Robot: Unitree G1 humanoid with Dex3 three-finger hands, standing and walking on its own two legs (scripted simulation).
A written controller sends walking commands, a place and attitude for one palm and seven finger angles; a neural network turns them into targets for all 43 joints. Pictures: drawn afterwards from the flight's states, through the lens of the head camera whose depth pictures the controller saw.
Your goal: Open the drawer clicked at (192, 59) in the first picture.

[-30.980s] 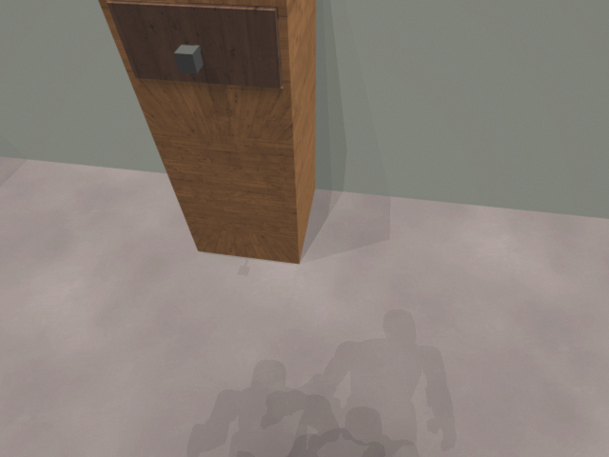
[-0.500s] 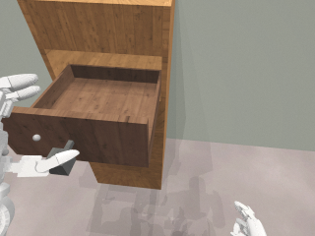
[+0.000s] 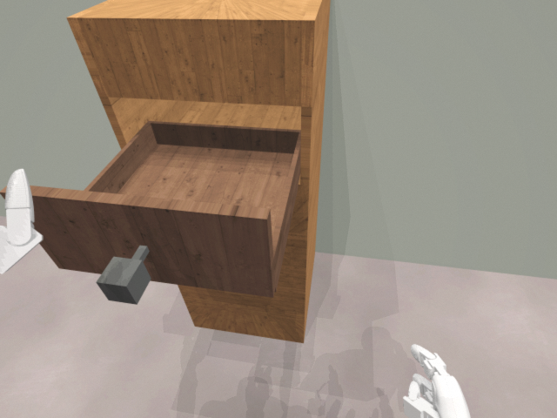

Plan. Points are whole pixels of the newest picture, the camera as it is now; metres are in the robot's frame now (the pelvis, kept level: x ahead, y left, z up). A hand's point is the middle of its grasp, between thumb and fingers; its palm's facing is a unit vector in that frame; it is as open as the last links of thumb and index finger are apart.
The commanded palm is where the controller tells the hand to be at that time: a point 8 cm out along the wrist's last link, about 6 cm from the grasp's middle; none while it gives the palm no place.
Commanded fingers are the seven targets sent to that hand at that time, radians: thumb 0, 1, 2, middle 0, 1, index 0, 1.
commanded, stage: draw the hand back to the body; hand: left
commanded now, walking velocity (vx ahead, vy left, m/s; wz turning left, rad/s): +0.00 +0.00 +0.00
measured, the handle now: (132, 268) +0.27 +0.26 +0.09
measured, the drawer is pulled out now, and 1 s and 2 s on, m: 0.30 0.30 0.30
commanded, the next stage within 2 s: step back with the hand held close in 0.10 s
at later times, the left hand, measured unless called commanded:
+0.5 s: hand (11, 235) +0.17 +0.26 +0.27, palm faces +0.50 -0.73 -0.46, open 7.5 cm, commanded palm +0.10 +0.31 +0.28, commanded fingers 0.00 0.90 0.90 -0.20 -0.30 -0.20 -0.30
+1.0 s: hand out of the picture +0.07 +0.27 +0.29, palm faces +0.60 -0.74 -0.31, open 7.4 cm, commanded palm +0.00 +0.31 +0.28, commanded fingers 0.00 0.90 0.90 -0.20 -0.30 -0.20 -0.30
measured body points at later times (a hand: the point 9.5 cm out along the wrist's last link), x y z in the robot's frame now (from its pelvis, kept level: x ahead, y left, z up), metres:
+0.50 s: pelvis -0.03 +0.03 +0.00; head -0.01 +0.03 +0.45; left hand +0.14 +0.30 +0.30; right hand +0.15 -0.22 -0.08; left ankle +0.00 +0.13 -0.74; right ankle -0.01 -0.11 -0.74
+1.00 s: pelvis -0.13 +0.03 -0.03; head -0.13 +0.04 +0.42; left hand +0.03 +0.30 +0.30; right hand +0.04 -0.21 -0.11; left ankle -0.03 +0.13 -0.74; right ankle -0.01 -0.11 -0.74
